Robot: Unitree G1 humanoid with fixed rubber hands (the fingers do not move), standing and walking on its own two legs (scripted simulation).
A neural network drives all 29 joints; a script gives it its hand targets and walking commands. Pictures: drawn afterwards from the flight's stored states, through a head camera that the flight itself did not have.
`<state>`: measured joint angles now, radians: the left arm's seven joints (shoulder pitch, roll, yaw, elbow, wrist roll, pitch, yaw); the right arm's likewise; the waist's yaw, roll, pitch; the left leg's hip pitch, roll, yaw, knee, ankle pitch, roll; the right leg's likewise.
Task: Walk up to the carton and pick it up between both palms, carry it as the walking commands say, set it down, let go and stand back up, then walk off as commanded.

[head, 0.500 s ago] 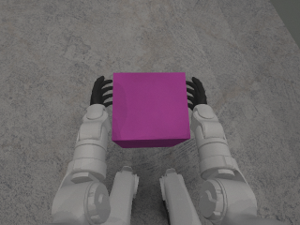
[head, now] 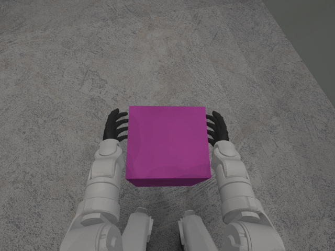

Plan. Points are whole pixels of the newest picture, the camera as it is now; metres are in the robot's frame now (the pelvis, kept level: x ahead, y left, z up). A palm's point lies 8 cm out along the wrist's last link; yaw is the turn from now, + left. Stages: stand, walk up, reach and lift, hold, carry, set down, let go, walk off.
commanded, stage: reach and lift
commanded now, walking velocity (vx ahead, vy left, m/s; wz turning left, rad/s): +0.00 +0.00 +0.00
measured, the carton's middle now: (165, 152) +0.38 +0.01 -0.12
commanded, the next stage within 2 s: none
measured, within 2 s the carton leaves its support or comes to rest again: neither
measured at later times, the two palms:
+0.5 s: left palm (103, 137) +0.36 +0.15 +0.03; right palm (230, 139) +0.37 -0.13 +0.02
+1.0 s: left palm (92, 127) +0.35 +0.15 +0.10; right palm (244, 131) +0.35 -0.13 +0.10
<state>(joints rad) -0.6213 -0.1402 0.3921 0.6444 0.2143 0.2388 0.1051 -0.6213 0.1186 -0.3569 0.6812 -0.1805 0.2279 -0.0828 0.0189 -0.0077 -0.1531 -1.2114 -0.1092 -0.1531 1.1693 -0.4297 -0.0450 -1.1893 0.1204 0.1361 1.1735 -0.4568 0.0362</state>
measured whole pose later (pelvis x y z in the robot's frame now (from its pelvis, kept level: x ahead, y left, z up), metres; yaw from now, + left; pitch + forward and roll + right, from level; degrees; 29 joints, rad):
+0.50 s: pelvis +0.02 +0.00 +0.06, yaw +0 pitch +19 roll +0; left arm -0.47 -0.19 0.39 0.56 0.26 0.26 0.07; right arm -0.48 0.17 -0.35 0.60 -0.24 0.26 -0.06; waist 0.02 -0.01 -0.11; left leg -0.84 -0.09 -0.16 0.82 -0.31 -0.03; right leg -0.82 0.09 0.16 0.83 -0.34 0.02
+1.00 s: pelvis +0.03 +0.00 +0.10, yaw +0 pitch +6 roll +0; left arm -0.40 -0.20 0.34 0.49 0.29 0.43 0.06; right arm -0.39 0.19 -0.31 0.51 -0.28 0.42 -0.05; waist 0.02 -0.01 -0.04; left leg -0.41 -0.07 -0.16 0.54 -0.23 -0.02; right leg -0.40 0.06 0.17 0.57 -0.26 0.01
